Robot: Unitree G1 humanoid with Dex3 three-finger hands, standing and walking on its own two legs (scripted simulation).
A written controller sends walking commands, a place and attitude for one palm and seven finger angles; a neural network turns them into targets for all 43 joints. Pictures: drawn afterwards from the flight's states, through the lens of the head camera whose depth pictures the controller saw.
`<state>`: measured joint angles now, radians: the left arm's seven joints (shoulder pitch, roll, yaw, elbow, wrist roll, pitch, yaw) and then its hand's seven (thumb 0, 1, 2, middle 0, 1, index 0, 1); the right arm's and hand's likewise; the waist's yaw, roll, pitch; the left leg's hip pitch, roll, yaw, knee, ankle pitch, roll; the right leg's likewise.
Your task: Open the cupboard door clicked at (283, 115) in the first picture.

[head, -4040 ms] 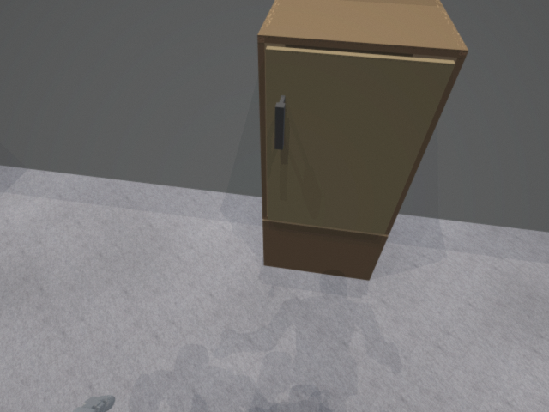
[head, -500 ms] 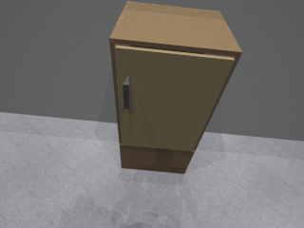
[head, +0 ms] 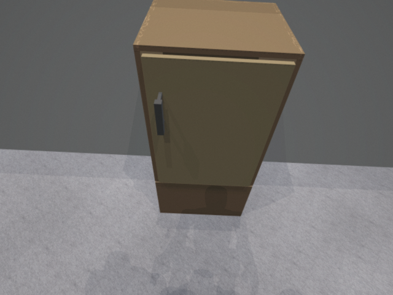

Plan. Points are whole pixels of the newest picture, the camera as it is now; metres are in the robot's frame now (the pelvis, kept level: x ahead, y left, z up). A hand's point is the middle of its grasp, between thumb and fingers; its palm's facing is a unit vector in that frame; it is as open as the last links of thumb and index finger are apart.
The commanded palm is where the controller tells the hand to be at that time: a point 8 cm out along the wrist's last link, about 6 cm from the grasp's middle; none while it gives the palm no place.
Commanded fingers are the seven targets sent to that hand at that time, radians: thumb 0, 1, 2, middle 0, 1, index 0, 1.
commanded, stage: look again from close up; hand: left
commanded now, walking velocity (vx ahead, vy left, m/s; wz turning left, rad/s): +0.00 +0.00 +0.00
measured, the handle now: (160, 113) +0.61 +0.14 +0.00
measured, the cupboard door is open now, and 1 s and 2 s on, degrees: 0 0 0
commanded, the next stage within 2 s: shuffle to correct the standing spot in 0.40 s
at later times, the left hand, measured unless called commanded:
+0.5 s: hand out of the picture -0.01 +0.21 -0.17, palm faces +0.01 -0.97 -0.25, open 7.4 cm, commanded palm none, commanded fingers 0.00 0.90 0.90 -0.20 -0.30 -0.20 -0.30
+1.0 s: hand out of the picture -0.06 +0.13 -0.18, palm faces +0.13 -0.98 -0.12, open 7.4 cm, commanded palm none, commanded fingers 0.00 0.90 0.90 -0.20 -0.30 -0.20 -0.30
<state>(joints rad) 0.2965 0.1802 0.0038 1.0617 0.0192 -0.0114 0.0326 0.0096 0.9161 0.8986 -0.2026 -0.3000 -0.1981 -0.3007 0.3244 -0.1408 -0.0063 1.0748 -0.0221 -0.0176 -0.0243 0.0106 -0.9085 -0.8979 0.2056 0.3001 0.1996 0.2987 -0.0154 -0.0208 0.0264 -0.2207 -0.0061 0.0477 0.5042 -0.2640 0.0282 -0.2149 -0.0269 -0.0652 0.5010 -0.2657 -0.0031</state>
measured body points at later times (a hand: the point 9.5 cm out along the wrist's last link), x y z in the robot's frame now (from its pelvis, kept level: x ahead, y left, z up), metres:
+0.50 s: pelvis -0.04 +0.00 +0.00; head -0.05 +0.01 +0.45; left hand -0.01 +0.26 -0.15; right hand +0.01 -0.25 -0.14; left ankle +0.00 +0.10 -0.74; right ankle +0.00 -0.12 -0.74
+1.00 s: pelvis +0.02 -0.01 +0.00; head +0.01 +0.00 +0.45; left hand -0.06 +0.18 -0.17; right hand +0.00 -0.24 -0.16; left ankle +0.01 +0.09 -0.71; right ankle +0.00 -0.12 -0.74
